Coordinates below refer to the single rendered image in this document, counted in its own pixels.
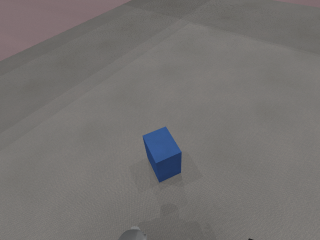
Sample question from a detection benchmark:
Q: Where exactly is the carton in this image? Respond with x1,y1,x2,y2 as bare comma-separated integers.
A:
142,126,182,183

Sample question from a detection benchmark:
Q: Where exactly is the left robot thigh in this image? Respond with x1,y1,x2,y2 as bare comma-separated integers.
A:
118,229,147,240

